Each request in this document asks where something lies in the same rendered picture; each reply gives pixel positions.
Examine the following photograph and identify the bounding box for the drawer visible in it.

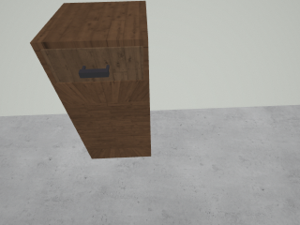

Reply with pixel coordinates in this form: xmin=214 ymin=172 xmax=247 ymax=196
xmin=40 ymin=46 xmax=144 ymax=83

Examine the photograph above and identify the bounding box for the cabinet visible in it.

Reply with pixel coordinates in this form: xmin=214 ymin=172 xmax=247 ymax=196
xmin=30 ymin=1 xmax=151 ymax=159

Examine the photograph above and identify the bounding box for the handle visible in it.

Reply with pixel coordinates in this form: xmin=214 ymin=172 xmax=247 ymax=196
xmin=79 ymin=65 xmax=110 ymax=79

